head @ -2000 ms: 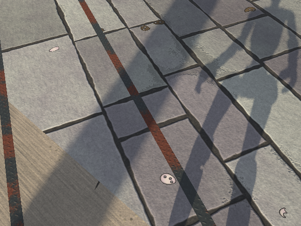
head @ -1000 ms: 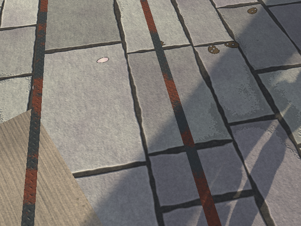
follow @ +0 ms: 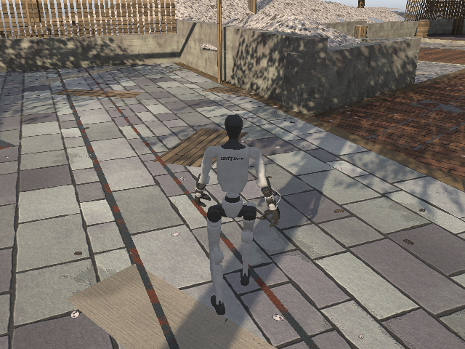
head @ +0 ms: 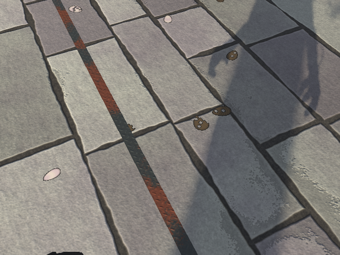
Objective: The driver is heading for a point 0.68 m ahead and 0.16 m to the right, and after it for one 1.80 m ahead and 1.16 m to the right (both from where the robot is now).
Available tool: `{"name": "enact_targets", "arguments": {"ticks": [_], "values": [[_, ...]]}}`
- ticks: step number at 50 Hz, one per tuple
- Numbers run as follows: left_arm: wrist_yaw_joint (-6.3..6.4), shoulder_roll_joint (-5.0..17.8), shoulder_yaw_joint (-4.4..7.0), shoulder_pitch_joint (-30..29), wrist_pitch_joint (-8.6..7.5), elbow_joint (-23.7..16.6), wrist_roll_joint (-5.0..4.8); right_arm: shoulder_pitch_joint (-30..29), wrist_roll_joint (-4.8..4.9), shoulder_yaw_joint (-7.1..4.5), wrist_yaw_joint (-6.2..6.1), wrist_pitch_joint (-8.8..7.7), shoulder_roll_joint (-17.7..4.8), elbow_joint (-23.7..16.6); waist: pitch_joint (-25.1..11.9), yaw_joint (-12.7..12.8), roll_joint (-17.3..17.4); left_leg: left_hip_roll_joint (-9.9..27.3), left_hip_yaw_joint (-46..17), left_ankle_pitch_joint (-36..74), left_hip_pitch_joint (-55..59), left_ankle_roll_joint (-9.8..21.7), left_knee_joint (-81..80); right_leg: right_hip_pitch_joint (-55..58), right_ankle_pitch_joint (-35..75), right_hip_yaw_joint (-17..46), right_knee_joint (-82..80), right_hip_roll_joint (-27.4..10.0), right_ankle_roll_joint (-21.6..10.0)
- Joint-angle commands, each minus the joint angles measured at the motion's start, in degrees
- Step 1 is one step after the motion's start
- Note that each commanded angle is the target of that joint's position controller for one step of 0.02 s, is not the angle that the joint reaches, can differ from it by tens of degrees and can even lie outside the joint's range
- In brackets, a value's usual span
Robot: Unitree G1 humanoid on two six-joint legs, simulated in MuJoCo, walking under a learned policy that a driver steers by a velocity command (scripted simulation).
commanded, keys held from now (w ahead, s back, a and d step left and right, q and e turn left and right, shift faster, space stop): w+e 0.86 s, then w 0.14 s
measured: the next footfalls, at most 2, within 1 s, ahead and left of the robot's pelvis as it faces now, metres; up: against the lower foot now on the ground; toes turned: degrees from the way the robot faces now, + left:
right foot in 0.02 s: +0.17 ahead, -0.09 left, +0.00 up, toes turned -4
left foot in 0.48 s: +0.48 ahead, +0.07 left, +0.00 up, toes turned -21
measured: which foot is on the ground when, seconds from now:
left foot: down 0.00-0.02, up 0.04-0.46, down 0.48-1.00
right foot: up 0.00-0.00, down 0.02-0.50, up 0.52-0.98, down 1.00-1.00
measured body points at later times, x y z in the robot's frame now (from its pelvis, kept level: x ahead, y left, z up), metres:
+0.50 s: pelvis +0.30 +0.00 +0.00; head +0.32 -0.01 +0.45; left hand +0.42 +0.28 -0.11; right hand +0.45 -0.30 -0.07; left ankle +0.45 +0.08 -0.72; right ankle +0.14 -0.09 -0.71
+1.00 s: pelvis +0.53 -0.13 +0.00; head +0.55 -0.16 +0.45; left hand +0.86 -0.07 -0.06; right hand +0.36 -0.38 -0.13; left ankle +0.45 +0.09 -0.71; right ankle +0.57 -0.28 -0.72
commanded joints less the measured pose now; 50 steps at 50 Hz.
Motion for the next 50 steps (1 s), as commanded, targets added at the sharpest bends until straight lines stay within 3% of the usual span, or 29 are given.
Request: {"name": "enact_targets", "arguments": {"ticks": [1, 2, 3, 4, 5, 6, 7, 10, 12, 15, 17, 20, 22, 23, 24, 25, 26, 27, 28, 29, 31, 33, 36, 41, 45, 47, 48, 49, 50], "values": [[1.32, 13.6, 5.95, 19.8, 0.12, 0.5, -0.17, -3.6, 0.26, -2.29, -0.89, 0.02, -11.4, -4.4, -11.5, 13.7, 2.8, 11.2, -2.6, 58.2, -13.2, 3.7, 32.7, 30.2, -0.6, 3.0, -5.0, 3.2, -6.1], [2.19, 20.0, 7.08, 20.4, 0.13, 0.9, -0.61, 1.6, -2.18, 0.38, 0.16, -1.51, -2.5, -7.3, -15.4, 7.5, -13.1, 0.0, -5.3, 2.0, -40.8, -0.3, 53.9, 51.3, -4.8, 32.5, -6.6, -11.9, -16.1], [1.99, 17.1, 5.89, 21.3, -0.81, -1.0, 0.03, -1.9, -0.36, 0.72, 1.1, -4.23, -4.4, -8.4, -24.2, 9.6, -8.5, -4.3, -20.0, -9.4, -49.6, 0.0, 62.9, 56.9, -12.3, 52.7, -16.2, -18.0, -21.2], [1.91, 13.4, 4.83, 19.6, -1.53, -0.8, 0.55, -8.4, 1.94, -0.14, 1.81, -5.8, -7.6, -10.2, -16.9, 11.2, -5.0, -0.8, -22.6, -4.3, -54.9, 1.7, 62.1, 52.7, -9.6, 44.9, -18.3, -16.4, -17.6], [1.9, 11.4, 4.26, 16.0, -1.98, -1.2, 0.24, -9.4, 1.79, 0.12, 1.77, -6.52, -7.3, -10.6, -11.2, 8.6, -1.1, 1.9, -22.2, 0.9, -53.6, 2.6, 56.6, 44.3, -5.6, 37.3, -18.3, -14.0, -15.2], [1.92, 9.4, 3.64, 11.7, -2.09, -1.9, 0.11, -9.4, 0.21, -0.19, 1.37, -6.57, -7.5, -9.9, -7.2, 5.8, 1.6, 3.8, -21.8, 3.5, -50.0, 2.2, 51.1, 35.5, 0.4, 31.7, -18.9, -11.5, -13.4], [2.21, 8.0, 3.04, 9.2, -2.19, -3.0, 0.72, -8.2, -0.71, -0.72, 1.25, -5.96, -8.3, -9.5, -5.9, 3.8, 0.6, 5.1, -22.1, 5.5, -45.6, 1.6, 48.0, 29.7, 5.5, 28.2, -20.1, -10.0, -12.8], [3.07, 9.4, 3.29, 8.6, -2.31, -3.7, 0.68, -7.3, -1.56, -0.57, 1.24, -3.98, -6.6, -9.9, -4.1, 1.9, 0.2, 5.2, -20.3, 8.5, -41.3, -1.2, 40.4, 20.8, 12.8, 23.3, -22.3, -7.8, -12.7], [3.88, 11.3, 3.82, 10.1, -2.19, -3.3, 0.53, -11.4, -1.75, 0.11, 1.09, -3.46, -4.9, -11.5, -2.5, 2.9, -0.4, 4.1, -19.1, 15.1, -40.8, -2.8, 32.0, 17.2, 13.5, 19.8, -22.7, -5.6, -11.5], [4.47, 11.7, 4.0, 12.5, -1.53, -2.7, 0.15, -17.8, -1.42, 0.93, 1.58, -3.67, -3.3, -13.1, -2.0, 5.9, -2.6, 0.9, -18.4, 27.8, -36.1, -3.2, 17.9, 14.5, 7.2, 17.0, -21.3, -2.2, -8.1], [4.48, 11.8, 4.06, 14.9, -1.2, -2.0, 0.0, -20.7, -0.63, 0.81, 2.0, -3.93, -3.9, -14.1, -2.2, 7.4, -3.5, -0.5, -18.8, 31.1, -34.0, -3.1, 13.6, 15.4, 3.3, 19.2, -20.3, -3.0, -7.1], [4.66, 10.9, 3.91, 16.4, -0.77, -1.5, -0.29, -21.4, -0.22, -0.03, 2.6, -4.59, -6.3, -14.9, -2.6, 7.0, -4.6, -0.8, -21.1, 27.5, -33.5, -1.6, 9.4, 20.9, -0.4, 24.6, -15.3, -5.3, -6.1], [4.81, 10.9, 4.0, 15.5, -0.48, -1.8, -0.04, -18.4, -0.1, -0.75, 2.76, -5.21, -7.6, -14.4, -3.0, 4.9, -6.3, -0.9, -20.9, 22.5, -30.2, 0.3, 8.2, 22.7, 0.4, 27.6, -11.5, -6.2, -5.1], [4.78, 9.8, 3.65, 14.7, -0.37, -2.2, 0.09, -13.9, -0.29, -1.39, 2.55, -5.5, -8.3, -13.1, -4.5, 2.4, -6.5, -1.2, -19.9, 22.3, -24.1, 1.7, 6.1, 22.1, 2.4, 27.2, -7.8, -4.5, -3.8], [4.55, 7.0, 2.6, 14.5, -0.55, -2.8, 0.47, -7.3, -1.24, -2.24, 2.19, -5.86, -10.4, -12.2, -10.1, -0.8, -4.5, 3.4, -23.4, 21.4, -12.5, 4.5, 6.8, 18.6, 2.2, 24.3, 2.7, -1.4, -1.8], [4.54, 3.3, 1.45, 19.5, -0.86, -4.2, 0.2, 0.5, -2.51, -3.36, 1.74, -5.72, -15.1, -11.5, -19.2, -1.0, 7.2, 16.4, -41.7, 14.4, 8.0, 11.4, 5.6, 3.3, -11.4, 16.8, 22.0, 5.5, 2.3], [4.59, 4.8, 1.13, 22.8, -1.24, -5.1, -0.91, 3.4, -1.44, -3.54, 2.33, -4.9, -14.8, -9.6, -22.1, 0.1, 21.2, 23.8, -63.3, -1.5, 14.1, 16.5, -1.1, -10.4, -28.3, 13.9, 35.1, 5.9, 3.9], [4.6, 10.2, 2.38, 19.7, -1.06, -4.1, -1.26, 0.3, -0.69, -2.16, 2.24, -4.55, -9.6, -10.9, -14.3, -1.1, 13.0, 22.0, -59.0, -9.5, 8.2, 14.6, -3.1, -14.9, -24.0, 15.1, 40.5, 2.4, 4.5], [4.57, 11.5, 2.77, 14.6, -0.7, -4.9, -0.65, -2.3, -0.81, -1.5, 1.93, -3.94, -7.5, -11.3, -8.5, -1.4, 8.3, 19.7, -49.7, -5.1, 1.2, 12.3, -3.2, -15.1, -19.5, 12.8, 41.3, 0.4, 4.7], [4.48, 10.9, 2.82, 12.2, -0.54, -5.5, 0.01, -4.8, -1.23, -1.0, 1.83, -3.59, -6.4, -11.2, -4.7, -0.3, 5.7, 17.2, -42.8, 2.3, -5.7, 11.5, -4.4, -13.3, -16.0, 11.9, 39.1, -1.3, 4.8], [3.95, 8.9, 2.91, 12.0, -0.02, -5.9, -0.15, -6.9, -1.66, -0.43, 1.6, -3.65, -4.9, -10.5, -1.9, 1.9, 7.6, 13.9, -33.8, 10.6, -13.1, 10.6, -7.1, -9.0, -12.5, 11.4, 34.8, -4.1, 4.7], [3.72, 6.7, 2.46, 11.8, 0.59, -6.5, -0.36, -6.7, -1.18, -0.75, 1.58, -4.14, -5.4, -9.6, -1.5, 2.3, 7.7, 13.5, -28.5, 15.7, -14.7, 11.4, -9.3, -8.5, -10.9, 10.1, 32.0, -4.9, 5.1], [3.57, 5.7, 2.0, 8.9, 0.78, -7.8, 0.1, -5.7, -1.22, -1.57, 1.47, -4.38, -7.7, -8.2, -1.3, 2.0, 5.3, 14.6, -23.1, 22.7, -12.9, 12.7, -10.9, -11.0, -5.4, 10.0, 25.5, -5.6, 6.1], [1.88, 4.4, 1.18, 1.4, -0.06, -9.3, 0.05, -4.4, -0.72, -1.93, 1.11, -3.37, -9.7, -6.6, 0.4, -0.7, 4.4, 12.8, -12.8, 27.9, -10.4, 10.4, -10.8, -7.8, 7.1, 5.7, 9.7, -4.5, 5.5], [0.76, 4.3, 0.97, -3.6, -0.14, -11.7, -0.11, -0.8, 0.55, -2.41, 1.34, -2.22, -11.5, -4.5, 2.5, -1.7, 4.2, 15.0, -10.4, 31.5, -5.7, 9.5, -9.4, -5.7, 3.3, 3.2, 2.5, -3.0, 3.2], [0.66, 5.8, 1.69, -2.2, -0.14, -12.0, 0.36, -0.7, 1.22, -2.76, 1.38, -1.64, -13.1, -3.9, 0.9, 0.5, 5.4, 15.7, -9.1, 47.0, -3.2, 9.0, -4.2, -0.6, -2.7, 1.2, 0.2, -0.1, 0.9], [0.79, 7.4, 2.6, 1.9, -0.05, -11.1, 0.71, -1.0, 1.48, -2.87, 1.29, -1.34, -13.8, -3.7, -1.9, 3.5, 6.0, 15.2, -7.8, 56.6, -2.9, 8.2, 2.1, 6.0, -4.1, -0.2, -1.3, 2.1, -0.5], [1.19, 9.8, 4.12, 10.8, 0.07, -8.5, 0.68, -1.4, 1.52, -2.41, 1.14, -1.07, -13.1, -3.5, -6.7, 8.6, 5.1, 13.4, -5.5, 60.8, -6.4, 6.8, 12.5, 19.1, -0.1, -1.4, -5.1, 4.6, -2.3], [2.12, 13.5, 5.73, 20.4, 0.49, -5.9, 0.54, -0.9, 0.29, -1.22, 0.92, -1.34, -10.6, -4.0, -12.1, 12.7, 2.0, 11.2, -4.9, 48.2, -18.7, 4.5, 27.3, 36.6, 2.4, 5.5, -3.9, 0.6, -4.4]]}}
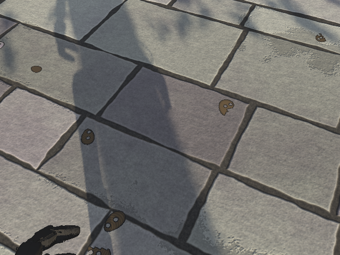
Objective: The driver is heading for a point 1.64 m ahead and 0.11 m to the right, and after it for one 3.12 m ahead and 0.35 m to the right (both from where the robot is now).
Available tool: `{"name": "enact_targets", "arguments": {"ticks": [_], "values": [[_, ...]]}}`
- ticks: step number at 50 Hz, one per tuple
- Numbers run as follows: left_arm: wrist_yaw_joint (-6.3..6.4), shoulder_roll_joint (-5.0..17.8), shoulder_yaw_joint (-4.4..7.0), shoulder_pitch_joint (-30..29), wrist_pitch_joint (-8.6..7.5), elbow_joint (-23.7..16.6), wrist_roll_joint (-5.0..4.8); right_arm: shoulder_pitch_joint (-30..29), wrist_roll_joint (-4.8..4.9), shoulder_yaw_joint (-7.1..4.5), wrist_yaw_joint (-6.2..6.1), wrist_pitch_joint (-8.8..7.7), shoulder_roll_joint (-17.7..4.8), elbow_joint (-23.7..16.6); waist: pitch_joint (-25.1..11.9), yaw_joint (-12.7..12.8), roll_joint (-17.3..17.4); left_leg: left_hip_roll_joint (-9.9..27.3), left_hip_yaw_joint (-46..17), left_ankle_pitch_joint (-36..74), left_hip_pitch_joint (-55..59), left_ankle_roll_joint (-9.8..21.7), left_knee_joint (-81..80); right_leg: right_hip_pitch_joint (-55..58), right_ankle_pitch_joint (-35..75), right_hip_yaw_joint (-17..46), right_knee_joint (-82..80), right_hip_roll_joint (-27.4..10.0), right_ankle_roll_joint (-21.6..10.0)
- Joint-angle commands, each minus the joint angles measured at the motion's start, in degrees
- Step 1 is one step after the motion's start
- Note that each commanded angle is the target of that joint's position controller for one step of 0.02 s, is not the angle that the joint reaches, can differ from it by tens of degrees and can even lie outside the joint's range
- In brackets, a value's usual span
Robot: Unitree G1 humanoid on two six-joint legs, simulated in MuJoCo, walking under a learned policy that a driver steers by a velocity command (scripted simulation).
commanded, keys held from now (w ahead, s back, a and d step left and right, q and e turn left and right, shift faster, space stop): w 1.00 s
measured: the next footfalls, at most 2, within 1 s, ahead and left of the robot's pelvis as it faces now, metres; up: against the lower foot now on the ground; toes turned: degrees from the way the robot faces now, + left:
left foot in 0.52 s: +0.47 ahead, +0.13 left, +0.00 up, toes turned +0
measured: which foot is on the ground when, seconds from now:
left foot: down 0.00-0.00, up 0.02-0.50, down 0.52-1.00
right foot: down 0.00-0.54, up 0.56-1.00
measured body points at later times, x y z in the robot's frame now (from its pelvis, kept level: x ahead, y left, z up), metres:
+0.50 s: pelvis +0.28 +0.02 +0.01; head +0.31 +0.02 +0.46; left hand +0.30 +0.31 -0.11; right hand +0.49 -0.23 -0.08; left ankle +0.43 +0.13 -0.71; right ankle +0.12 -0.10 -0.72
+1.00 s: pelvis +0.56 +0.01 +0.02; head +0.59 +0.00 +0.47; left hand +0.78 +0.23 -0.07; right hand +0.54 -0.28 -0.11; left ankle +0.43 +0.13 -0.72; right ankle +0.72 -0.13 -0.70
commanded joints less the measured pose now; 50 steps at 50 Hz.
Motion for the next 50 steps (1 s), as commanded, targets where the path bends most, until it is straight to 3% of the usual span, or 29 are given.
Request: {"name": "enact_targets", "arguments": {"ticks": [1, 2, 3, 4, 5, 6, 8, 10, 13, 16, 19, 22, 24, 25, 26, 27, 28, 29, 30, 31, 32, 34, 36, 39, 43, 47, 50], "values": [[1.7, 19.2, 6.2, 21.5, -0.13, 2.3, -0.14, 3.5, -2.51, 1.66, 0.31, -1.6, -0.8, -6.6, -18.7, 7.7, -14.3, -2.3, -3.8, -0.9, -40.0, 2.5, 44.5, 52.3, -6.5, 34.1, -5.5, -16.5, -14.7], [1.45, 14.6, 4.72, 23.1, -0.81, 1.0, -0.11, -0.1, -0.67, 1.0, 0.83, -3.19, -5.0, -5.6, -26.2, 11.3, -9.0, -3.9, -16.3, -8.2, -44.6, 2.7, 52.8, 53.3, -10.4, 46.7, -13.1, -20.6, -17.3], [1.1, 12.0, 3.74, 20.7, -1.52, 2.0, 0.41, -6.1, 1.55, 0.05, 1.14, -3.8, -7.9, -7.6, -17.4, 11.8, -6.6, -1.5, -16.8, -4.0, -49.6, 3.4, 54.0, 47.9, -6.2, 36.9, -13.9, -18.5, -14.4], [1.1, 10.7, 3.25, 17.3, -1.89, 2.2, 0.15, -8.0, 1.16, 0.47, 0.91, -4.17, -6.9, -8.2, -12.0, 9.8, -4.3, 1.1, -16.3, 0.9, -49.0, 4.1, 50.0, 40.0, -1.3, 29.3, -13.9, -15.9, -12.3], [1.12, 8.8, 2.63, 13.7, -2.04, 2.2, 0.33, -8.6, -0.24, 0.34, 0.58, -4.13, -6.7, -7.7, -8.5, 7.7, -2.6, 2.8, -16.1, 4.3, -46.5, 3.9, 45.9, 32.6, 3.7, 24.1, -14.9, -13.9, -10.9], [1.17, 7.0, 1.95, 11.3, -2.3, 1.7, 0.94, -7.3, -0.65, 0.09, 0.59, -3.52, -6.8, -7.1, -7.2, 5.5, -3.1, 4.1, -16.7, 6.8, -42.5, 3.7, 43.6, 27.2, 7.2, 20.8, -16.8, -12.3, -10.3], [1.29, 6.8, 1.9, 10.0, -3.01, 2.0, 1.0, -4.7, -0.77, 0.31, 0.76, -2.18, -5.1, -6.1, -6.7, 3.4, -3.1, 4.4, -16.5, 9.2, -38.9, 2.8, 40.5, 22.3, 8.7, 18.3, -20.3, -11.8, -11.1], [1.59, 7.9, 2.12, 10.3, -3.68, 3.2, 0.83, -6.1, -1.3, 0.64, 0.58, -1.22, -3.7, -6.4, -4.3, 3.0, -2.0, 4.4, -16.1, 12.8, -39.9, 1.4, 36.0, 19.4, 10.0, 14.9, -22.9, -11.4, -11.3], [2.32, 8.5, 2.18, 11.9, -3.69, 5.0, 0.78, -11.5, -1.67, 1.16, 0.7, -1.17, -2.5, -7.8, -1.7, 4.6, -1.7, 3.9, -15.8, 23.3, -41.9, 0.4, 25.0, 19.4, 9.1, 10.2, -24.4, -9.4, -9.6], [2.66, 9.5, 2.35, 14.3, -3.47, 6.8, 0.46, -17.2, -1.2, 1.77, 1.41, -1.74, -1.4, -8.9, 0.0, 6.9, -2.1, 1.6, -14.3, 32.0, -39.2, 0.8, 14.0, 19.5, 5.9, 7.1, -24.8, -8.3, -7.7], [2.64, 10.2, 2.61, 17.4, -3.13, 9.2, -0.01, -21.2, -0.77, 1.85, 2.19, -2.07, -1.8, -10.3, 1.4, 8.5, -2.3, 0.4, -14.4, 32.7, -39.3, 1.9, 8.8, 23.5, 3.9, 7.8, -23.4, -10.4, -7.2], [2.94, 10.8, 2.96, 18.3, -2.38, 10.9, -0.29, -21.9, -0.86, 1.52, 2.98, -2.41, -3.1, -11.3, 1.5, 7.7, -3.1, -0.3, -14.9, 27.2, -39.8, 4.3, 5.4, 29.7, 7.8, 9.0, -19.9, -13.1, -5.9], [3.2, 11.4, 3.15, 17.5, -1.77, 11.3, -0.25, -18.1, -0.99, 0.9, 3.06, -2.61, -4.5, -10.5, -0.8, 5.2, -4.3, -2.3, -12.9, 22.8, -33.9, 6.1, 4.3, 32.0, 18.7, 8.6, -14.9, -12.9, -4.4], [3.31, 11.1, 2.95, 16.6, -1.38, 11.4, -0.11, -11.9, -1.16, -0.09, 2.75, -2.65, -6.0, -8.7, -4.7, 1.8, -4.0, -4.3, -10.9, 22.8, -25.2, 7.6, 3.2, 31.3, 27.7, 6.6, -7.3, -10.6, -3.1], [3.55, 9.2, 2.05, 17.1, -1.17, 11.0, 0.48, -2.8, -1.45, -1.33, 2.25, -2.61, -9.0, -6.4, -11.7, -1.9, -2.2, -1.6, -13.4, 25.1, -10.5, 9.8, 5.4, 25.2, 25.2, 4.1, 5.2, -7.4, -1.2], [3.27, 3.9, 0.35, 24.1, -2.04, 9.6, 1.07, 3.6, -2.35, -2.64, 1.92, -2.39, -14.9, -5.7, -21.4, -0.4, 9.8, 13.1, -36.2, 20.4, 12.6, 18.3, 5.6, 4.0, 4.2, 1.4, 27.9, 0.1, 3.1], [3.03, 3.4, -0.06, 24.0, -3.1, 10.4, 0.45, 6.3, -1.18, -2.0, 2.25, -2.07, -11.9, -4.5, -26.0, -1.6, 17.5, 17.6, -56.5, 8.2, 18.9, 22.5, -5.8, -8.0, -27.2, 6.9, 39.2, 5.7, 4.5], [2.63, 8.9, 1.3, 18.7, -3.88, 9.3, -1.07, 3.1, -0.56, -0.88, 2.18, -2.08, -8.8, -4.9, -17.7, -2.3, 11.4, 16.2, -51.5, -0.1, 13.5, 19.4, -7.9, -14.4, -25.6, 9.7, 43.8, 1.7, 3.6], [2.56, 9.3, 1.25, 13.7, -4.23, 7.8, -1.59, -1.1, -0.94, -0.38, 1.93, -1.9, -7.1, -5.8, -11.2, -1.3, 7.5, 14.2, -44.0, 0.8, 5.4, 17.2, -8.7, -15.5, -20.6, 7.5, 42.3, -1.4, 2.8], [2.75, 8.8, 1.2, 11.1, -4.2, 7.3, -0.73, -4.5, -1.59, 0.12, 1.94, -1.86, -5.8, -6.2, -6.1, 0.3, 4.4, 12.1, -38.2, 5.9, -3.3, 16.6, -10.4, -14.0, -16.3, 6.2, 38.6, -3.7, 2.8], [2.92, 8.4, 1.53, 11.6, -3.76, 7.5, -0.01, -6.7, -2.21, 0.63, 1.94, -2.18, -4.2, -6.5, -4.5, 2.4, 5.2, 10.2, -34.4, 10.7, -8.8, 15.9, -11.9, -10.4, -13.1, 6.7, 34.7, -5.7, 2.8], [2.98, 6.3, 1.29, 14.5, -2.69, 8.7, 0.18, -7.8, -2.22, 0.78, 1.94, -2.66, -3.6, -6.4, -4.2, 4.4, 6.5, 8.3, -29.7, 16.6, -13.7, 16.2, -14.6, -5.7, -10.6, 6.2, 31.7, -6.6, 3.5], [3.21, 5.3, 1.01, 13.3, -2.11, 8.4, 0.51, -7.1, -1.87, 0.42, 1.64, -3.09, -5.0, -5.5, -3.0, 4.8, 5.6, 8.1, -26.1, 22.0, -15.0, 17.2, -16.5, -7.0, -7.5, 5.6, 27.7, -7.0, 4.8], [3.12, 4.4, 0.59, 7.9, -2.37, 7.1, 0.83, -5.1, -1.61, 0.01, 0.86, -2.77, -6.3, -4.3, -1.6, 3.5, 4.0, 7.1, -21.6, 26.6, -13.4, 16.5, -17.7, -9.6, 1.7, 5.0, 17.4, -7.2, 6.1], [2.14, 2.8, -0.18, 0.1, -3.22, 5.6, 0.38, -1.5, -0.86, -0.18, 0.31, -2.11, -7.4, -2.7, -0.1, 0.4, 3.9, 5.5, -17.2, 26.5, -11.9, 14.6, -17.8, -6.2, 11.2, 2.4, 3.9, -4.8, 6.3], [0.89, 3.5, -0.21, -5.0, -3.78, 3.7, -0.12, 1.9, -0.45, -0.5, 0.12, -0.85, -8.0, -0.6, 1.5, -0.9, 4.2, 8.7, -18.2, 27.2, -4.8, 14.2, -15.0, -7.4, 9.0, 2.7, -1.9, -3.6, 4.9], [0.29, 5.4, 0.4, -2.8, -4.11, 3.9, 0.01, 1.0, -0.22, -1.04, -0.29, 0.06, -9.0, 0.0, 0.0, 1.7, 5.4, 10.5, -18.8, 36.0, -0.4, 12.7, -9.9, -3.1, 2.6, 2.1, -4.3, -2.2, 2.5]]}}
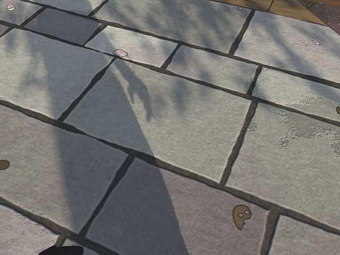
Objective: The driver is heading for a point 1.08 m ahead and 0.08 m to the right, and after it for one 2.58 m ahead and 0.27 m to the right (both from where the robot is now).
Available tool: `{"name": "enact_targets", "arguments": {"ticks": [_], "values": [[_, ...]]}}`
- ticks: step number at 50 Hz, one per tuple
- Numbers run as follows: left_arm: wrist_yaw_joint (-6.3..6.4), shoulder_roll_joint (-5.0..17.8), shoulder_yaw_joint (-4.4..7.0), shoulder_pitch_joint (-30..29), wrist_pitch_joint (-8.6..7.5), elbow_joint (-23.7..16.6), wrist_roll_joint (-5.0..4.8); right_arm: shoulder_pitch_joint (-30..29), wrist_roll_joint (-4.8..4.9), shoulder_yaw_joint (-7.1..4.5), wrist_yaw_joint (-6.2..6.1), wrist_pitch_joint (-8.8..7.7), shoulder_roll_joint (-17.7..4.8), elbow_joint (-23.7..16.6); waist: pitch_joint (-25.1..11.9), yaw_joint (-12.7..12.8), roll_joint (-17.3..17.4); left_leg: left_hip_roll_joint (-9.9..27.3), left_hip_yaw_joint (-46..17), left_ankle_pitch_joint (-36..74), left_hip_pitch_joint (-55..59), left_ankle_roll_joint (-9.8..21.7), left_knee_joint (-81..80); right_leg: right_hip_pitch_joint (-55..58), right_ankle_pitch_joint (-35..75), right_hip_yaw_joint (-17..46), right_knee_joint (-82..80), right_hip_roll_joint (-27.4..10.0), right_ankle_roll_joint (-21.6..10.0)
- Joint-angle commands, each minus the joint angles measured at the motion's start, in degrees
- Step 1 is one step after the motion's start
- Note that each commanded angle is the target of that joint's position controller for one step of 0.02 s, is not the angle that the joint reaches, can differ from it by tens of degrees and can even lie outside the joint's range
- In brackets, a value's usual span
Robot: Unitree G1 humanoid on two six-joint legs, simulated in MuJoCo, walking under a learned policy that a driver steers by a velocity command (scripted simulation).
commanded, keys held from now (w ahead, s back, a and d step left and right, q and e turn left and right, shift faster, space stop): w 1.00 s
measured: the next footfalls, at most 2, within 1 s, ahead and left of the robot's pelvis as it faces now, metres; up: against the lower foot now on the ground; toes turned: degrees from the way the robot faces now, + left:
right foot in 0.06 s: +0.20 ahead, -0.13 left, +0.00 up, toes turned -1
left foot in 0.58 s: +0.50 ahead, +0.12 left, +0.00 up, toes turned +2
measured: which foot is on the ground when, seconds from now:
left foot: down 0.00-0.06, up 0.08-0.56, down 0.58-1.00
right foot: up 0.00-0.04, down 0.06-0.60, up 0.62-1.00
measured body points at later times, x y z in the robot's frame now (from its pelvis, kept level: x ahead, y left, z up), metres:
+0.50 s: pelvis +0.27 -0.02 +0.00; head +0.30 -0.02 +0.45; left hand +0.27 +0.26 -0.13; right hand +0.49 -0.25 -0.09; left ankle +0.45 +0.13 -0.70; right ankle +0.16 -0.13 -0.74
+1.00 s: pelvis +0.55 +0.02 +0.01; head +0.57 +0.02 +0.46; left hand +0.74 +0.26 -0.09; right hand +0.55 -0.26 -0.12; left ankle +0.46 +0.11 -0.74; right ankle +0.74 -0.14 -0.69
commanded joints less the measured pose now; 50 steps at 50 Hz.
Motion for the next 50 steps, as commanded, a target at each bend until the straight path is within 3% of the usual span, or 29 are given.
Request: {"name": "enact_targets", "arguments": {"ticks": [1, 2, 3, 4, 5, 6, 7, 8, 9, 11, 14, 19, 22, 24, 27, 28, 29, 30, 31, 32, 33, 34, 35, 37, 39, 42, 45, 50], "values": [[-0.31, 7.5, 2.48, 1.7, -1.24, -3.1, 0.16, -1.0, 0.35, -2.64, -0.66, 0.51, -10.8, -1.8, -0.8, 5.4, 6.6, 16.2, -6.2, 37.3, 0.8, 7.6, 6.4, 7.2, -4.4, -1.9, -2.8, 2.2, -2.8], [0.12, 10.1, 3.9, 10.3, -1.21, -0.3, 0.38, -1.1, 0.08, -2.1, -0.76, 0.76, -9.4, -2.0, -6.5, 9.3, 5.5, 13.1, -3.8, 41.9, -2.2, 6.1, 16.6, 19.7, -3.5, -2.8, -3.1, 3.1, -4.6], [0.72, 14.3, 5.11, 20.5, -0.96, 1.6, 0.94, -0.4, -1.35, -0.74, -0.87, 0.68, -6.3, -3.5, -15.5, 12.7, -0.9, 9.7, -1.2, 27.8, -13.4, 3.9, 34.3, 37.3, -1.8, 8.2, -0.7, -6.8, -8.3], [0.58, 18.7, 5.9, 22.5, -0.68, 2.9, 0.8, 6.7, -1.26, 1.26, -0.28, -0.73, 0.5, -4.4, -21.3, 8.4, -16.3, -1.5, -1.8, -10.4, -37.0, 0.3, 53.5, 55.2, -13.3, 35.7, -7.0, -18.6, -18.1], [0.53, 12.6, 4.41, 22.6, -0.64, 2.5, 0.0, 3.1, 0.0, -0.01, 0.14, -2.01, -5.8, -3.6, -20.4, 11.4, -10.5, 1.0, -9.1, -15.1, -44.1, 0.7, 60.1, 54.6, -22.1, 40.0, -11.6, -17.9, -17.4], [0.75, 10.5, 3.59, 18.3, -0.77, 1.9, 0.19, -2.6, 1.32, -0.82, 0.48, -2.87, -8.5, -5.4, -11.9, 11.1, -7.5, 3.9, -8.2, -10.2, -47.6, 1.6, 60.6, 47.7, -20.2, 31.4, -12.6, -15.9, -14.7], [0.84, 9.5, 3.21, 14.5, -0.74, 1.4, 0.56, -5.6, 1.06, -0.7, 0.27, -3.16, -8.0, -6.0, -7.8, 9.5, -3.2, 6.8, -6.6, -4.9, -46.1, 1.6, 58.1, 40.2, -14.5, 25.1, -13.7, -13.6, -13.3], [0.73, 8.0, 2.77, 11.7, -0.77, 1.1, 0.9, -7.0, 0.11, -0.93, 0.12, -3.04, -7.6, -6.2, -4.4, 8.0, -1.8, 8.4, -6.2, -1.5, -44.1, 1.1, 54.5, 33.7, -9.0, 20.7, -15.4, -11.7, -12.8], [0.69, 6.7, 2.31, 10.3, -0.96, 1.0, 1.44, -6.0, -0.16, -1.09, 0.17, -2.49, -7.0, -6.0, -3.7, 6.1, -2.8, 9.7, -6.6, 0.8, -40.6, 0.9, 52.6, 29.6, -5.4, 17.6, -17.0, -10.2, -12.3], [0.6, 6.9, 2.43, 9.9, -1.53, 1.7, 1.07, -4.2, -0.28, -0.74, 0.11, -1.24, -4.7, -5.4, -3.2, 4.5, -3.1, 10.3, -6.1, 2.4, -37.6, -0.1, 49.4, 25.6, -1.9, 14.1, -19.8, -9.4, -13.0], [1.13, 9.0, 2.99, 11.1, -1.86, 3.3, 0.75, -8.5, -0.99, -0.43, -0.19, -0.37, -3.7, -7.0, -0.3, 4.7, -1.6, 10.7, -5.4, 8.6, -40.5, -1.9, 41.4, 23.5, 1.0, 9.8, -22.6, -9.0, -13.5], [1.89, 10.2, 3.14, 14.7, -1.26, 5.9, 0.26, -17.9, -0.72, 0.23, 0.6, -1.04, -2.1, -9.3, 1.9, 7.8, -1.3, 8.3, -3.1, 23.2, -37.8, -2.1, 23.8, 24.2, 0.4, 3.3, -23.5, -6.3, -10.8], [2.0, 10.7, 3.28, 17.9, -0.6, 8.1, -0.16, -22.5, -0.25, 0.32, 1.31, -1.38, -2.3, -10.9, 3.0, 9.4, -1.3, 7.3, -3.0, 23.8, -38.1, -1.3, 19.0, 29.0, -0.1, 3.5, -22.0, -8.3, -10.5], [2.21, 11.0, 3.48, 18.6, 0.05, 9.2, -0.35, -23.9, -0.17, 0.18, 1.92, -1.66, -3.0, -11.9, 3.5, 9.1, -1.6, 7.0, -3.5, 20.8, -39.1, 0.0, 16.8, 33.2, 1.8, 4.1, -19.8, -10.2, -9.7], [2.58, 12.1, 3.91, 17.3, 1.0, 9.8, -0.38, -19.8, -0.31, -0.67, 2.36, -2.01, -5.1, -11.3, 0.9, 5.9, -3.0, 4.8, -1.7, 14.8, -32.0, 2.5, 14.8, 36.8, 14.2, 3.9, -13.4, -11.0, -8.0], [2.67, 11.9, 3.78, 16.2, 1.37, 9.7, -0.35, -13.4, -0.49, -1.69, 2.13, -2.04, -6.7, -9.3, -2.9, 2.3, -2.7, 2.9, 0.2, 14.9, -23.0, 3.8, 13.5, 35.7, 22.5, 2.0, -5.9, -8.8, -6.8], [2.83, 10.0, 2.99, 16.5, 1.54, 9.2, 0.22, -3.9, -0.73, -3.1, 1.6, -1.95, -9.7, -6.5, -9.6, -1.4, -0.8, 5.0, -1.8, 16.4, -8.1, 5.9, 15.2, 29.4, 20.2, -0.3, 6.3, -5.7, -5.0], [2.53, 4.7, 1.24, 21.7, 0.73, 7.5, 1.1, 3.3, -1.79, -4.43, 1.12, -1.66, -15.6, -5.5, -18.8, -0.7, 10.6, 19.4, -23.7, 13.4, 14.3, 13.5, 15.1, 8.9, -0.8, -3.1, 28.4, 1.5, -1.3], [2.13, 3.3, 0.64, 23.0, -0.57, 8.6, 0.55, 4.9, -0.72, -3.87, 1.39, -1.28, -13.2, -4.6, -23.4, -0.8, 18.4, 25.1, -43.9, 3.6, 21.0, 18.8, 5.3, -4.0, -33.4, 2.5, 40.7, 7.5, 0.2], [1.66, 9.3, 2.16, 18.3, -1.62, 7.7, -0.99, 1.5, -0.27, -2.65, 1.39, -1.33, -9.7, -5.2, -15.7, -1.3, 12.6, 23.3, -39.1, -2.7, 15.5, 16.1, 3.5, -10.2, -32.4, 6.2, 45.6, 3.6, -0.8], [1.52, 9.9, 2.26, 13.6, -2.15, 6.4, -1.76, -2.4, -0.58, -2.16, 1.2, -1.35, -7.9, -6.1, -9.3, -0.3, 9.3, 21.1, -31.2, -1.6, 7.6, 13.9, 2.4, -11.4, -27.3, 4.5, 44.5, 0.6, -1.7], [1.8, 9.2, 2.28, 11.3, -2.11, 6.1, -1.19, -6.0, -1.09, -1.72, 1.29, -1.47, -6.6, -6.5, -4.5, 1.4, 5.8, 18.9, -25.4, 2.9, -0.7, 12.9, 0.4, -9.5, -22.6, 3.2, 40.7, -1.9, -1.6], [2.1, 8.9, 2.65, 11.2, -1.57, 6.3, -0.4, -8.2, -1.61, -1.21, 1.39, -1.81, -4.7, -6.8, -2.6, 3.3, 6.1, 16.8, -21.3, 7.4, -6.2, 11.9, -1.3, -6.3, -19.4, 3.6, 36.9, -3.7, -1.4], [2.21, 6.5, 2.38, 13.4, -0.27, 7.1, 0.03, -9.1, -1.71, -1.17, 1.51, -2.27, -4.5, -6.5, -2.2, 5.4, 7.1, 15.4, -17.3, 12.3, -11.4, 12.1, -4.2, -1.5, -16.6, 3.4, 33.9, -4.6, -0.7], [2.43, 5.5, 2.21, 11.9, 0.49, 6.5, 0.38, -8.0, -1.4, -1.54, 1.25, -2.73, -5.9, -5.6, -0.9, 5.8, 6.0, 15.2, -14.1, 16.4, -12.8, 13.0, -6.1, -3.0, -13.3, 2.9, 29.8, -5.0, 0.5], [2.3, 5.1, 2.07, 6.3, 0.37, 4.8, 0.82, -5.6, -1.19, -1.88, 0.41, -2.47, -7.1, -4.2, 0.6, 4.5, 4.7, 14.2, -10.1, 19.7, -11.2, 12.2, -7.3, -6.1, -3.9, 2.5, 19.5, -4.8, 1.7], [1.65, 3.8, 1.48, 0.4, -0.2, 3.5, 0.55, -3.2, -0.71, -1.95, -0.16, -2.11, -7.7, -2.9, 1.8, 2.5, 4.9, 12.3, -6.2, 19.5, -11.1, 10.5, -7.7, -3.4, 4.4, 0.6, 8.8, -2.9, 1.8], [0.24, 4.1, 1.07, -7.1, -0.78, 0.9, -0.13, 1.9, -0.14, -2.28, -0.45, -0.89, -8.3, 0.3, 3.9, 0.3, 4.8, 15.6, -6.3, 19.8, -2.8, 10.1, -5.0, -4.2, 3.5, 0.3, 0.7, -1.2, 0.5]]}}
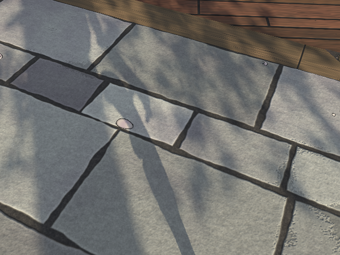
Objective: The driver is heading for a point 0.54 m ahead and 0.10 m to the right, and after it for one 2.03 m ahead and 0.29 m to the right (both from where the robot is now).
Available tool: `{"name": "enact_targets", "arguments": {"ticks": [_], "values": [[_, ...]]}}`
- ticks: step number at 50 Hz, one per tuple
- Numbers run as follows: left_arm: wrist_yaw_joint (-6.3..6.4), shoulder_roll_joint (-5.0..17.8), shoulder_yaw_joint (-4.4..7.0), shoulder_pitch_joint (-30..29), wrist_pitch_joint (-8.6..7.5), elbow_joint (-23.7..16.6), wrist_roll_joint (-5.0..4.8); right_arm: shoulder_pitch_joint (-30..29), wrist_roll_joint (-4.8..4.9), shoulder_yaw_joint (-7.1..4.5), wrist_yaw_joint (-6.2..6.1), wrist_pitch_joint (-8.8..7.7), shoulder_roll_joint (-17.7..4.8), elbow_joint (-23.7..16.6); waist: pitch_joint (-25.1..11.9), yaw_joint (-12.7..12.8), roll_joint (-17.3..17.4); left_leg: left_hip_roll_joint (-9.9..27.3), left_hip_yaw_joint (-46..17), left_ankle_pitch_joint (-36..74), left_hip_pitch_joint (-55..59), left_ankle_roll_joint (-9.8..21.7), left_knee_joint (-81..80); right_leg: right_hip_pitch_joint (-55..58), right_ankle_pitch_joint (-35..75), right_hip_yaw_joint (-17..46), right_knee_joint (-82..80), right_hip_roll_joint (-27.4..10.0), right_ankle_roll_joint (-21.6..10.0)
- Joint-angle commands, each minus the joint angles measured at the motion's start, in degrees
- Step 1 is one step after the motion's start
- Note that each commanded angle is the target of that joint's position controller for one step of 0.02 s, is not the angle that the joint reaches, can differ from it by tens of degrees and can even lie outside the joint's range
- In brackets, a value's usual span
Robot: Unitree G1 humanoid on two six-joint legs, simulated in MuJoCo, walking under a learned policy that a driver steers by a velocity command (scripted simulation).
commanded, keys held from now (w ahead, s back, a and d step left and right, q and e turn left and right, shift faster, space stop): w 0.54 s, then no key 0.46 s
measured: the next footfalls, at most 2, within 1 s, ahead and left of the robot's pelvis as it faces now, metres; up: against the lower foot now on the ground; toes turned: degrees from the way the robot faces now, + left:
right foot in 0.12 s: +0.25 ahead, -0.14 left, +0.00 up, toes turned -2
left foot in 0.64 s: +0.55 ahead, +0.10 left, +0.00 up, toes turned +3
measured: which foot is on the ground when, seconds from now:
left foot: down 0.00-0.14, up 0.16-0.62, down 0.64-1.00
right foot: up 0.00-0.10, down 0.12-0.66, up 0.68-0.98, down 1.00-1.00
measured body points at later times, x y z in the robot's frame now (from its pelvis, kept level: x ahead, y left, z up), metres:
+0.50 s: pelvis +0.28 -0.04 +0.00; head +0.30 -0.05 +0.45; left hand +0.28 +0.23 -0.13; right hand +0.47 -0.30 -0.10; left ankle +0.47 +0.13 -0.69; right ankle +0.21 -0.14 -0.74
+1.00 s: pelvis +0.48 +0.01 -0.01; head +0.49 +0.01 +0.44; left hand +0.57 +0.28 -0.14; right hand +0.58 -0.24 -0.14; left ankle +0.51 +0.10 -0.74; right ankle +0.52 -0.14 -0.74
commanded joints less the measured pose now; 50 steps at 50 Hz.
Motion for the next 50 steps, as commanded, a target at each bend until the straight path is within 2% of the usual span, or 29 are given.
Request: {"name": "enact_targets", "arguments": {"ticks": [1, 4, 5, 6, 7, 8, 9, 10, 11, 12, 14, 16, 22, 25, 28, 30, 31, 32, 33, 34, 35, 36, 37, 38, 40, 43, 46, 48, 50], "values": [[-0.98, 4.1, 0.54, -7.5, -1.26, -5.5, -0.31, 2.2, 0.43, -2.4, -0.54, 0.37, -10.0, -0.8, 3.8, 0.1, 5.5, 17.7, -7.3, 16.7, 1.0, 8.1, -1.4, -0.7, -2.0, -0.4, -3.6, 1.1, -1.4], [-1.37, 6.7, 1.58, -2.3, -1.62, -4.4, -0.24, 0.6, 0.57, -2.86, -0.89, 1.24, -11.1, -0.6, 0.3, 4.1, 7.3, 18.2, -6.8, 31.6, 4.0, 6.4, 6.0, 8.3, -8.1, -2.5, -5.6, 3.7, -3.9], [-1.1, 8.7, 2.81, 5.3, -1.63, -1.9, -0.05, -0.3, 0.52, -2.57, -0.96, 1.59, -10.4, -0.8, -4.2, 8.0, 6.7, 15.6, -4.7, 38.8, 2.3, 5.0, 14.8, 18.9, -7.6, -4.2, -6.8, 5.4, -5.4], [-0.59, 12.1, 4.12, 15.7, -1.56, 0.8, 0.48, 0.0, -0.2, -1.63, -1.11, 1.67, -8.4, -1.8, -12.1, 11.7, 3.9, 12.6, -2.4, 32.0, -6.5, 3.2, 29.0, 35.8, -6.2, 1.1, -4.2, 0.4, -8.4], [-0.23, 18.1, 5.61, 22.0, -1.07, 2.1, 0.94, 6.3, -0.87, 0.4, -0.49, 0.51, -2.0, -3.1, -20.2, 10.0, -9.7, 2.8, 0.1, 6.7, -30.7, -1.5, 51.8, 58.4, -14.1, 26.8, -6.7, -14.0, -17.8], [-0.39, 13.5, 4.25, 22.5, -0.91, 2.4, 0.1, 4.9, -0.15, 0.14, -0.23, -0.92, -3.8, -2.2, -22.9, 11.2, -11.4, 0.6, -7.9, -19.5, -39.5, -1.4, 60.6, 60.5, -21.3, 40.1, -14.9, -16.7, -19.8], [-0.28, 10.7, 3.2, 17.8, -1.03, 1.7, -0.12, -0.4, 1.56, -1.19, 0.17, -1.92, -8.6, -3.7, -13.8, 10.8, -7.9, 4.4, -9.1, -16.9, -44.8, -0.3, 64.0, 53.6, -24.2, 32.4, -16.1, -14.6, -16.6], [-0.15, 8.9, 2.7, 13.3, -1.05, 0.7, 0.17, -4.0, 1.96, -1.19, 0.09, -2.32, -8.7, -4.6, -8.4, 9.4, -4.4, 7.5, -7.4, -11.4, -44.5, 0.3, 61.9, 45.3, -21.7, 24.9, -17.4, -12.3, -14.6], [-0.27, 7.2, 2.16, 9.9, -1.12, 0.3, 0.57, -5.7, 1.27, -1.39, -0.21, -2.2, -8.2, -4.7, -4.2, 7.8, -1.9, 9.6, -6.4, -7.2, -42.5, 0.0, 58.0, 37.4, -17.5, 19.7, -19.5, -10.1, -13.7], [-0.36, 5.6, 1.65, 7.9, -1.41, 0.1, 1.13, -5.2, 0.68, -1.73, -0.44, -1.59, -7.8, -4.4, -2.5, 5.8, -2.8, 11.3, -6.9, -4.3, -38.8, -0.2, 54.9, 32.1, -13.9, 16.0, -21.3, -8.2, -12.7], [-0.51, 5.7, 1.67, 7.4, -1.82, 0.6, 1.17, -3.2, 0.27, -1.43, -0.51, -0.21, -5.1, -3.8, -1.9, 3.9, -3.3, 12.0, -6.4, -1.9, -34.6, -1.1, 51.9, 27.0, -9.9, 12.2, -24.3, -7.0, -13.2], [-0.15, 7.4, 2.09, 8.5, -2.2, 1.6, 0.95, -5.3, -0.14, -1.39, -0.71, 0.46, -4.6, -4.7, -0.5, 3.6, -2.1, 12.4, -6.0, 2.0, -36.5, -2.3, 47.5, 25.7, -6.3, 9.3, -26.2, -6.9, -14.0], [1.2, 9.1, 2.37, 13.5, -1.7, 4.4, 0.21, -17.0, -0.18, -0.67, 0.06, -0.14, -2.9, -7.8, 2.2, 7.0, -1.0, 10.0, -3.5, 19.2, -36.1, -3.3, 26.4, 27.6, -3.9, 2.0, -27.6, -4.2, -11.6], [1.33, 9.5, 2.53, 17.1, -1.1, 6.5, -0.24, -21.8, 0.29, -0.36, 0.84, -0.38, -3.0, -9.4, 3.6, 8.7, -0.7, 8.9, -3.3, 19.8, -36.5, -2.8, 21.4, 32.3, -4.5, 1.9, -26.3, -6.1, -11.5], [1.68, 9.8, 2.85, 17.6, 0.01, 7.7, -0.35, -23.5, 0.16, -0.51, 1.79, -0.86, -4.1, -10.7, 4.1, 7.9, -1.0, 8.2, -4.0, 15.1, -36.9, -0.8, 17.8, 38.4, 2.1, 2.4, -21.8, -8.5, -10.2], [2.02, 10.6, 3.1, 16.0, 0.86, 7.6, -0.08, -18.4, -0.51, -1.38, 1.98, -1.23, -6.1, -9.4, 0.3, 4.7, -2.6, 5.4, -2.2, 13.0, -28.6, 0.8, 16.3, 40.3, 17.8, 1.6, -14.3, -7.6, -8.1], [2.15, 10.1, 2.86, 14.9, 1.26, 7.3, -0.07, -11.0, -1.0, -2.42, 1.82, -1.44, -7.9, -6.9, -4.3, 1.0, -2.1, 3.5, -0.5, 16.9, -18.7, 2.1, 14.4, 39.3, 24.9, 0.0, -5.8, -4.8, -6.3], [2.25, 8.4, 2.12, 16.3, 1.28, 6.6, 0.63, -4.1, -1.83, -3.37, 1.44, -1.56, -11.2, -5.1, -11.1, -0.9, 1.2, 8.5, -4.2, 33.9, -4.4, 4.3, 16.8, 32.5, 16.6, -2.1, 5.7, -1.1, -3.7], [1.67, 2.4, 0.19, 23.8, 0.49, 6.9, 2.12, 0.3, -2.54, -3.93, 0.99, -0.92, -15.3, -4.3, -20.0, 1.4, 14.7, 23.6, -22.4, 50.7, 18.9, 13.3, 20.8, 11.6, -17.9, -3.9, 27.5, 7.0, 0.4], [1.34, 2.9, 0.11, 26.3, -0.22, 8.9, 0.81, 2.5, -1.36, -3.09, 1.29, -0.2, -12.2, -3.7, -27.7, 0.3, 17.2, 28.3, -34.7, 48.5, 22.0, 18.1, 15.5, 5.8, -44.0, 3.9, 38.6, 10.9, 1.6], [1.25, 8.3, 1.66, 21.7, -0.39, 8.3, -0.95, -0.9, -0.67, -2.4, 1.42, 0.09, -10.2, -4.2, -21.7, -0.1, 11.2, 25.6, -28.2, 42.0, 14.3, 15.5, 13.5, 3.3, -42.6, 6.6, 42.3, 7.6, 0.9], [1.62, 8.2, 1.69, 16.6, -0.06, 6.7, -1.56, -6.6, -0.68, -1.8, 1.18, 0.17, -8.6, -5.1, -13.8, 1.4, 8.5, 23.1, -21.7, 38.4, 5.8, 13.2, 11.7, 1.0, -38.9, 3.7, 40.3, 4.8, 0.7], [2.2, 7.4, 1.77, 14.3, 0.69, 6.7, -0.81, -10.8, -0.99, -1.04, 1.15, 0.09, -6.5, -5.5, -8.6, 3.0, 5.2, 20.4, -17.0, 36.8, -2.7, 11.9, 9.2, 2.2, -35.2, 2.3, 36.6, 2.5, 1.1], [2.76, 6.6, 1.95, 14.6, 1.7, 6.8, -0.13, -13.2, -1.48, -0.62, 1.07, -0.11, -4.9, -5.4, -7.0, 5.1, 6.1, 18.8, -14.2, 35.3, -9.4, 10.6, 7.3, 7.0, -31.9, 2.6, 32.2, 0.5, 1.2], [3.22, 3.8, 1.56, 16.8, 3.21, 7.6, 0.4, -15.5, -2.55, -0.24, 1.19, -0.31, -4.0, -4.7, -6.7, 7.4, 8.2, 16.6, -10.1, 35.7, -17.1, 10.7, 4.8, 15.1, -28.1, 1.7, 26.0, 0.3, 1.8], [3.72, 2.8, 1.08, 14.9, 3.88, 7.1, 0.89, -16.7, -2.43, -0.44, 0.5, -0.2, -5.4, -3.5, -7.8, 7.7, 9.1, 15.4, -6.8, 34.6, -18.7, 10.9, 4.1, 19.7, -23.1, 0.7, 13.3, 0.7, 2.3], [3.56, 4.3, 1.4, 11.9, 4.7, 6.9, 0.87, -15.6, -1.83, -0.47, -0.19, 0.93, -6.5, -2.1, -7.7, 6.4, 8.3, 15.7, -8.0, 18.1, -18.8, 10.1, 2.2, 22.9, -16.9, 0.1, 6.4, 1.2, 2.1], [3.4, 4.1, 1.5, 10.7, 4.91, 7.1, 1.12, -16.2, -1.33, -0.04, -0.38, 1.63, -5.7, -1.5, -5.1, 6.8, 7.5, 14.5, -8.5, 3.4, -20.9, 8.3, 2.1, 26.0, -13.6, -0.7, -0.2, 1.8, 1.2], [3.35, 4.7, 1.55, 9.4, 4.71, 7.0, 2.2, -14.1, -1.05, 0.82, -0.35, 1.94, -3.5, 0.0, -2.0, 6.8, 5.2, 11.4, -8.4, -7.2, -22.4, 4.1, 3.3, 29.1, -8.1, 0.8, -8.5, 0.7, -0.2]]}}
